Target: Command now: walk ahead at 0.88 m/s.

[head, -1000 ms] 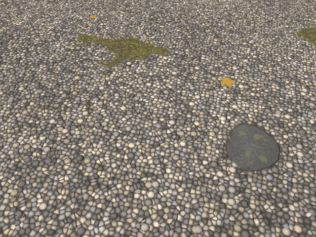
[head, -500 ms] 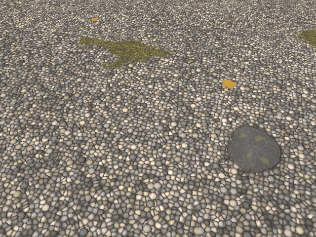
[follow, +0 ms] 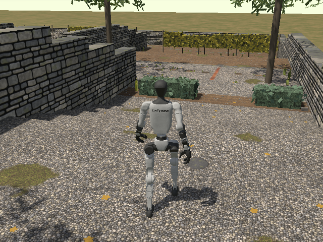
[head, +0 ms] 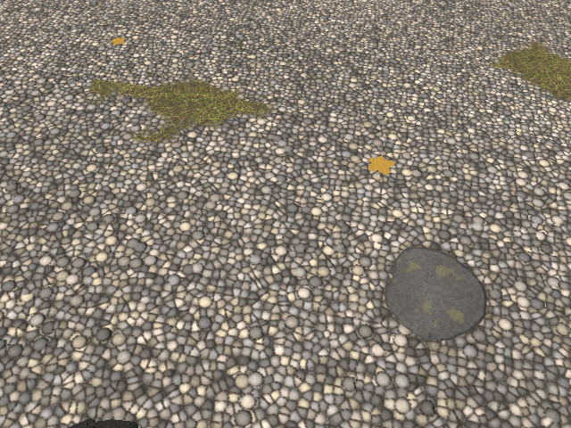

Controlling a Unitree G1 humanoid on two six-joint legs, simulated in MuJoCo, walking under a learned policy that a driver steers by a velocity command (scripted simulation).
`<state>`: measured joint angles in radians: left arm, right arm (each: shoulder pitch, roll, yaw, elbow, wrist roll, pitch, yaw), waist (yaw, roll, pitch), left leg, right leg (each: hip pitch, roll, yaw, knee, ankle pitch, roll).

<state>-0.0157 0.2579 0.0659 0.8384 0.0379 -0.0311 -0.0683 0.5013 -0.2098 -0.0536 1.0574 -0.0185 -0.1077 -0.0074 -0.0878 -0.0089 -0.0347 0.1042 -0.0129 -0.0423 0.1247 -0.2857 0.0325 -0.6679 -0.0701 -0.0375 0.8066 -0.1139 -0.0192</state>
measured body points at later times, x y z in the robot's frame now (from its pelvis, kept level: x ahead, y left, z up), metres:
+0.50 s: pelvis +0.40 -0.08 -0.01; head +0.43 -0.08 +0.44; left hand +0.30 +0.16 -0.15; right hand +0.63 -0.30 -0.10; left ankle +0.64 +0.05 -0.68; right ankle +0.23 -0.15 -0.74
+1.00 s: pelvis +0.86 -0.10 -0.02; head +0.90 -0.11 +0.43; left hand +1.08 +0.09 -0.13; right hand +0.78 -0.35 -0.16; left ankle +0.71 +0.00 -0.73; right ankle +1.04 -0.19 -0.71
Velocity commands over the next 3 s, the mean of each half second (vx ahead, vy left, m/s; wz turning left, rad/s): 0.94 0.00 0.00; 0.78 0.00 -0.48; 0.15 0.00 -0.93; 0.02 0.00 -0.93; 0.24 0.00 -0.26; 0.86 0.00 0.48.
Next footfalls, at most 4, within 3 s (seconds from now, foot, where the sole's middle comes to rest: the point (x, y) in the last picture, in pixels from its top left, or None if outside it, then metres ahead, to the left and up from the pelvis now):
0.14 right None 0.27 -0.15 -0.78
0.60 left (266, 340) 0.74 0.01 -0.78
1.02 right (323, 232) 1.08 -0.19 -0.78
1.64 left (289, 199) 1.22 -0.10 -0.78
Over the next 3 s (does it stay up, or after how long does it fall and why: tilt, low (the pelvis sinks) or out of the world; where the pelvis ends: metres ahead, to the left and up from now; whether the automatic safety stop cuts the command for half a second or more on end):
stays up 1.28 -0.40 0.00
